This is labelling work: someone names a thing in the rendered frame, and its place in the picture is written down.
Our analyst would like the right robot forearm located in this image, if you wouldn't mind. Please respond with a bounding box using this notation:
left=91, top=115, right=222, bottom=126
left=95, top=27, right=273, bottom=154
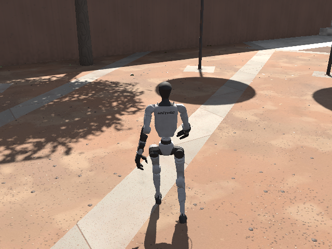
left=183, top=123, right=191, bottom=135

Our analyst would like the humanoid robot torso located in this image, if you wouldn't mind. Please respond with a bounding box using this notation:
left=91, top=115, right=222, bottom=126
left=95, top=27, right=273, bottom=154
left=154, top=102, right=178, bottom=156

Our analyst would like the robot right hand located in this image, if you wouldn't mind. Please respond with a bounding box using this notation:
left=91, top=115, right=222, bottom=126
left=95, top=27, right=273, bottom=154
left=177, top=130, right=189, bottom=140

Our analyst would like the left robot forearm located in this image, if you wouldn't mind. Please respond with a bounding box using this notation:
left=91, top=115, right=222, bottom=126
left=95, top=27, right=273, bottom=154
left=136, top=126, right=148, bottom=155

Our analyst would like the robot left hand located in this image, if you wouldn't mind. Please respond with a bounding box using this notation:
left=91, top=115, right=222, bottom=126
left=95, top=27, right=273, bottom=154
left=135, top=154, right=147, bottom=170

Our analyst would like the right robot shin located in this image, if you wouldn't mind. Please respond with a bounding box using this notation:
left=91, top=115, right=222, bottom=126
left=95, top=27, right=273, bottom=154
left=177, top=178, right=186, bottom=216

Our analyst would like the left robot upper arm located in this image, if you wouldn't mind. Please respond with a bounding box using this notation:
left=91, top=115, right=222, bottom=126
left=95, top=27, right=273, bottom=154
left=143, top=104, right=155, bottom=134

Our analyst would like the right robot upper arm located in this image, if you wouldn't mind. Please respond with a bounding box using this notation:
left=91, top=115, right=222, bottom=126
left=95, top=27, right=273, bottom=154
left=176, top=104, right=190, bottom=130

